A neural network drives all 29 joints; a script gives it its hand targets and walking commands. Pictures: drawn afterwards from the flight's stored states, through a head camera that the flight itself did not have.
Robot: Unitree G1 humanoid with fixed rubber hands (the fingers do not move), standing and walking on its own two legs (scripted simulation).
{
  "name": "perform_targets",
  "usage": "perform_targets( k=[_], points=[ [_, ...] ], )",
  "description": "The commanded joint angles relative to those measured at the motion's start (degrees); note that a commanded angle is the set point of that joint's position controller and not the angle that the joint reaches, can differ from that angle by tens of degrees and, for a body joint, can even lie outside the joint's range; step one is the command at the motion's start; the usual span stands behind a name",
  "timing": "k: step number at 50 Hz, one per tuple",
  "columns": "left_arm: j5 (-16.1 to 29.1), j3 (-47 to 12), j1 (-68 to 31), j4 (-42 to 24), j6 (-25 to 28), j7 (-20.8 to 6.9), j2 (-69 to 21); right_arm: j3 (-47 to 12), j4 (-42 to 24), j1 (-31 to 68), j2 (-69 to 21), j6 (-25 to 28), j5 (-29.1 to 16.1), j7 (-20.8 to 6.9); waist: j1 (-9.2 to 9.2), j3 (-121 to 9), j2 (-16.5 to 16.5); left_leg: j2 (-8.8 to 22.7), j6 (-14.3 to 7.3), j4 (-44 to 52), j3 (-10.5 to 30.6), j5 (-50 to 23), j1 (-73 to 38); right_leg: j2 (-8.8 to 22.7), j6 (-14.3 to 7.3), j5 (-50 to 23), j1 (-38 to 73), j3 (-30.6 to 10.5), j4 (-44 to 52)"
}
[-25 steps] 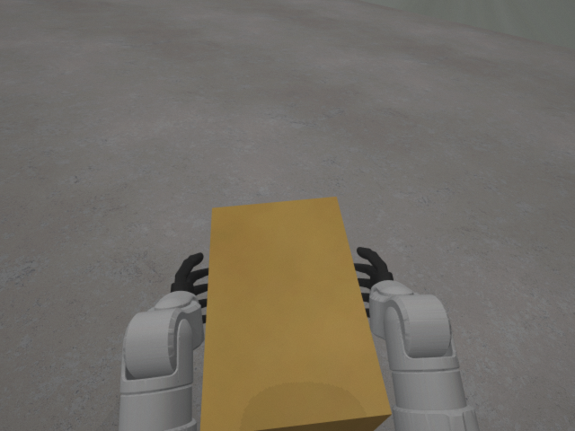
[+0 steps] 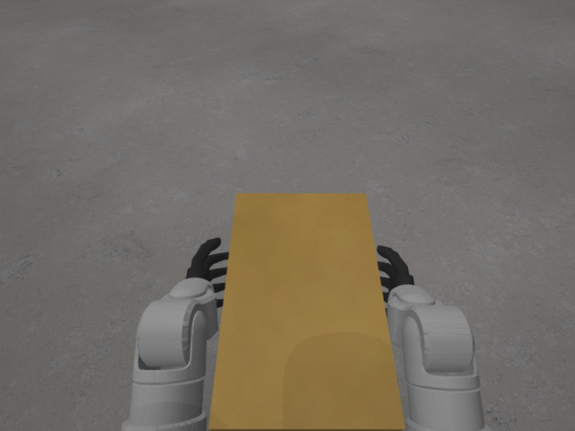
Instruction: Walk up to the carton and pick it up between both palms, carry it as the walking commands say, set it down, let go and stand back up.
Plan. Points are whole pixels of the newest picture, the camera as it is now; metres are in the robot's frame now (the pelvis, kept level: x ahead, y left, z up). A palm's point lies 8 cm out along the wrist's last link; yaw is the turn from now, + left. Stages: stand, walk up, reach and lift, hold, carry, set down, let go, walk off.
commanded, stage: carry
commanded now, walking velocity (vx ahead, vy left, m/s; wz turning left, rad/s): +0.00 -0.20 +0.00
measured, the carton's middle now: (299, 331) +0.27 -0.01 +0.01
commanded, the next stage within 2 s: none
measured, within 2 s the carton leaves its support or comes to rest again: neither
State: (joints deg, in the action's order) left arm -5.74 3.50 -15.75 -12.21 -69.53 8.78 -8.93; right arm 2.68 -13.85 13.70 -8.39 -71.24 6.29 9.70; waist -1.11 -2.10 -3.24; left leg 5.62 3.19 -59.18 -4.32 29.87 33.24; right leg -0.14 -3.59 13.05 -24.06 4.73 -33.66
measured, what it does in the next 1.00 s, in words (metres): steps to the right: left foot, then right foot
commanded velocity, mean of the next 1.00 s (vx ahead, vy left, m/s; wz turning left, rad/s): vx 0.00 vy -0.20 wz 0.00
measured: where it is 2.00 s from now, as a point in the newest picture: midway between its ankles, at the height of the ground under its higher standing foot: outside the picture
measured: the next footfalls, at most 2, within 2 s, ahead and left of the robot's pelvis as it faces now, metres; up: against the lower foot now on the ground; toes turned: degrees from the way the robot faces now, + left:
left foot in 0.20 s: -0.01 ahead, +0.05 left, +0.00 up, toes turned +10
right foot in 0.52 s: +0.02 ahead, -0.29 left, +0.00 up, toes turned -2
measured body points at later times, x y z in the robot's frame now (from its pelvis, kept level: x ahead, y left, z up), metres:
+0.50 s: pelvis -0.07 -0.12 +0.00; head -0.08 -0.12 +0.45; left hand +0.22 +0.03 +0.09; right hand +0.23 -0.23 +0.08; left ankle -0.05 +0.04 -0.73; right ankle -0.02 -0.28 -0.71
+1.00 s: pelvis -0.12 -0.27 +0.00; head -0.10 -0.26 +0.45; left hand +0.16 -0.10 +0.07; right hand +0.18 -0.36 +0.07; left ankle -0.10 -0.12 -0.73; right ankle -0.08 -0.39 -0.70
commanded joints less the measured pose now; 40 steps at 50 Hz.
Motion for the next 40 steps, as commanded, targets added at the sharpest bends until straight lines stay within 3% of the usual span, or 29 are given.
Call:
perform_targets(
  k=[1, 2, 5, 6, 7, 8, 9, 10, 11, 12, 13, 14, 16, 18, 20, 23, 24, 25, 26, 27, 28, 29, 30, 33, 34, 36, 38, 39, 40],
  points=[
    [22.0, -34.8, -25.1, -8.4, 1.4, -15.0, -59.4, -40.3, -9.0, 34.0, -60.2, 2.6, -27.3, -15.4, 2.23, -22.4, 13.6, -1.3, -0.9, -4.7, 0.7, -1.6, 5.3, 12.4, -5.4, -11.3, 20.8, -12.3, 10.7],
    [21.7, -34.6, -23.6, -8.5, 1.9, -15.1, -59.9, -41.0, -12.8, 35.8, -58.8, 2.8, -28.1, -15.4, 2.65, -25.6, 12.7, -2.9, -0.3, 0.0, -1.1, -1.5, 3.5, 12.4, -6.6, -10.9, 21.8, -14.5, 10.8],
    [20.6, -32.9, -19.3, -2.6, 0.6, -15.1, -57.8, -38.9, -5.7, 29.9, -58.1, 1.7, -25.5, -14.8, 2.61, -26.0, 17.8, -3.9, -1.1, 8.5, -2.8, 0.5, -3.3, 12.5, -8.1, -10.6, 20.7, -13.7, 11.1],
    [20.3, -33.7, -21.2, -4.8, 0.6, -14.9, -58.2, -39.5, -8.6, 34.8, -59.4, 1.8, -27.1, -15.5, 3.04, -24.3, 13.2, -4.7, -1.3, 11.9, -3.4, 0.4, -6.2, 13.6, -9.3, -13.2, 18.0, -14.2, 11.4],
    [20.1, -33.4, -19.9, -3.4, 0.2, -15.2, -56.5, -37.9, -4.1, 29.5, -58.6, 1.3, -24.9, -15.5, 2.66, -24.1, 17.8, -4.3, -2.0, 16.1, -2.5, 1.0, -11.9, 13.3, -9.0, -9.6, 14.2, -15.0, 13.2],
    [21.1, -35.8, -22.6, -6.4, 0.5, -14.9, -57.7, -37.7, -6.1, 31.9, -59.6, 1.7, -25.9, -15.9, 1.97, -28.4, 15.1, -3.8, -2.8, 26.4, -2.1, -4.1, -17.4, 12.9, -7.3, -13.1, 15.3, -13.5, 10.9],
    [21.9, -37.8, -23.0, -6.3, 0.2, -14.4, -57.7, -36.3, -2.5, 26.4, -58.7, 1.5, -24.5, -16.2, 1.33, -26.5, 7.5, -2.2, -3.2, 35.0, -1.7, -12.2, -23.4, 12.1, -5.7, -16.7, 9.2, -12.3, 7.9],
    [23.0, -39.7, -28.8, -8.1, 0.2, -14.5, -57.3, -35.0, 0.9, 26.6, -59.6, 1.8, -24.1, -16.6, 0.45, -25.7, 0.6, 5.6, -5.0, 38.0, 6.8, -15.3, -30.3, 9.1, -3.2, -11.2, 0.8, -9.1, 3.5],
    [23.5, -39.9, -31.8, -8.7, -0.2, -14.7, -58.4, -34.4, -0.4, 29.1, -58.1, 2.5, -23.7, -16.8, 0.79, -20.8, -17.1, 19.3, -10.1, 40.5, 23.1, -28.2, -36.9, 2.7, 1.2, 8.2, -13.3, -4.3, -5.2],
    [23.4, -39.8, -31.2, -8.0, -0.4, -14.4, -57.7, -32.3, 0.9, 26.4, -57.7, 2.7, -23.4, -16.9, 0.72, -18.7, -24.3, 28.5, -16.4, 41.0, 28.7, -36.0, -35.8, -0.2, 3.5, 18.7, -21.5, -2.5, -18.4],
    [26.3, -42.7, -37.9, -12.9, -0.1, -14.8, -59.6, -31.6, 0.1, 28.3, -60.9, 3.7, -23.9, -16.9, -0.32, -22.3, -16.3, 27.5, -19.7, 38.1, 23.3, -40.6, -34.4, 2.6, 3.5, 17.0, -18.0, -6.9, -27.1],
    [25.2, -42.2, -34.4, -8.5, -0.4, -15.3, -59.4, -31.5, 0.6, 28.1, -60.5, 3.7, -22.9, -17.2, -0.03, -17.9, -10.7, 23.3, -16.8, 38.8, 18.3, -34.2, -28.1, 2.8, 4.4, 12.8, -16.3, -6.6, -29.0],
    [25.2, -42.2, -35.1, -7.6, -0.2, -14.8, -58.0, -30.7, 3.7, 25.9, -60.4, 3.6, -22.2, -17.0, 0.66, -15.8, -6.6, 16.9, -10.9, 38.2, 10.4, -33.1, -28.2, 2.9, 4.4, 9.5, -17.0, -6.6, -27.7],
    [27.2, -42.5, -35.7, -8.3, -0.5, -15.5, -59.3, -31.3, -2.1, 30.5, -59.2, 4.1, -22.1, -16.0, 1.02, -17.2, -9.1, 13.5, -9.3, 35.8, 4.5, -32.8, -25.5, 2.7, 5.3, 7.3, -12.1, -3.3, -19.8],
    [25.9, -40.7, -30.8, -3.7, -1.1, -15.7, -58.5, -32.5, -5.0, 30.4, -57.0, 3.7, -21.4, -15.0, 0.86, -18.3, -7.4, 14.9, -9.9, 35.5, 6.8, -33.1, -24.5, 2.0, 5.8, 9.3, -9.3, -2.2, -16.4],
    [25.8, -39.0, -31.2, -3.5, -1.9, -15.9, -57.5, -32.4, -0.9, 28.9, -58.2, 1.7, -20.3, -15.0, 0.76, -17.2, -11.7, 13.9, -8.7, 36.1, 7.4, -19.8, -18.8, 0.1, 5.8, 9.6, -2.2, 0.7, -5.0],
    [24.9, -37.6, -26.4, 0.2, -2.2, -16.1, -57.0, -33.1, -0.7, 27.4, -56.7, 1.5, -20.2, -14.7, 1.57, -17.0, -9.5, 14.4, -7.3, 34.4, 6.5, -19.9, -15.3, -0.5, 5.0, 6.6, 2.8, 1.7, 0.5],
    [24.2, -36.3, -27.0, 2.0, -2.2, -16.0, -56.6, -33.6, 1.1, 28.8, -57.2, 1.3, -20.2, -14.7, 1.76, -17.2, -6.6, 10.5, -5.0, 30.1, 4.4, -20.0, -16.5, -1.3, 4.6, 6.3, 5.5, 1.3, 7.9],
    [24.0, -36.0, -25.4, 3.9, -2.0, -16.2, -57.0, -34.1, 0.2, 27.8, -55.5, 1.7, -20.3, -14.9, 1.97, -20.5, -3.7, 8.9, -3.1, 24.0, 3.5, -18.9, -15.1, 2.7, 4.0, 4.7, 10.5, -5.0, 13.5],
    [23.6, -35.7, -26.1, 3.2, -2.1, -16.3, -57.5, -34.5, -2.8, 30.8, -56.4, 1.8, -20.6, -14.8, 1.56, -21.7, 11.0, 1.3, 0.4, 13.7, -2.7, -5.7, -4.3, 14.7, 0.1, -9.3, 16.6, -21.2, 16.2],
    [24.1, -35.8, -28.1, 1.6, -1.8, -16.3, -56.8, -33.7, -0.3, 30.1, -55.9, 1.7, -20.3, -15.3, 1.43, -19.6, 18.5, -3.1, 2.3, 2.6, -4.5, 8.1, 3.6, 19.8, -3.3, -15.0, 17.0, -25.8, 13.9],
    [21.9, -35.2, -25.6, 2.3, -1.0, -16.2, -57.7, -35.5, -1.4, 33.1, -58.7, 1.4, -22.3, -15.9, 1.85, -19.1, 23.4, -1.4, 1.9, -1.4, -1.4, 8.1, 0.3, 18.2, -6.4, -12.5, 12.2, -22.1, 13.2],
    [22.8, -37.3, -28.8, -0.6, -0.2, -15.8, -58.4, -34.6, 0.7, 30.7, -58.8, 1.7, -22.7, -16.0, 1.86, -20.4, 17.2, -1.0, 1.0, -2.4, -1.0, 5.8, -1.3, 15.3, -6.9, -8.8, 11.0, -16.8, 11.8],
    [21.4, -34.4, -27.4, -5.0, 1.7, -14.9, -61.2, -40.9, -15.6, 44.0, -59.9, 3.6, -29.3, -16.1, 2.04, -23.7, 16.7, -1.8, -0.1, 2.3, -1.7, 0.2, -2.9, 11.9, -4.2, -9.8, 13.5, -11.1, 10.4],
    [21.5, -34.3, -27.7, -5.3, 1.5, -14.4, -61.1, -41.6, -14.2, 42.8, -60.9, 3.2, -29.9, -15.8, 2.39, -21.7, 15.8, -2.4, -0.5, 3.8, -2.8, 0.2, -3.3, 12.2, -6.9, -15.4, 11.7, -11.7, 9.7],
    [21.0, -34.7, -23.7, -6.5, 2.1, -13.6, -60.3, -40.2, -12.5, 38.4, -59.7, 3.0, -30.0, -15.8, 2.61, -26.1, 13.1, -2.9, -0.9, 14.8, -2.4, -1.6, -8.7, 12.0, -7.4, -17.6, 14.8, -9.7, 7.5],
    [19.2, -34.5, -22.5, -6.2, 0.9, -12.8, -58.4, -38.6, -7.2, 34.1, -59.9, 1.1, -29.1, -16.8, 1.13, -28.1, 11.9, -1.4, -3.3, 32.5, -1.1, -10.5, -23.1, 11.0, -4.1, -9.3, 7.6, -9.9, 7.1],
    [18.8, -35.0, -23.1, -5.4, 0.2, -12.5, -57.1, -37.9, -3.3, 29.5, -60.5, 0.6, -27.7, -17.0, 0.69, -26.7, 4.4, 5.0, -5.1, 37.4, 7.5, -12.6, -28.0, 8.6, -2.8, -4.1, 0.4, -9.0, 2.2],
    [19.5, -36.1, -21.7, -6.1, 0.5, -13.1, -57.1, -38.0, -5.8, 31.2, -58.2, 1.5, -27.5, -17.2, 0.94, -25.6, -14.7, 19.9, -10.4, 40.6, 26.0, -24.7, -32.7, 2.3, 1.8, 5.1, -10.4, -4.4, -8.5]
  ],
)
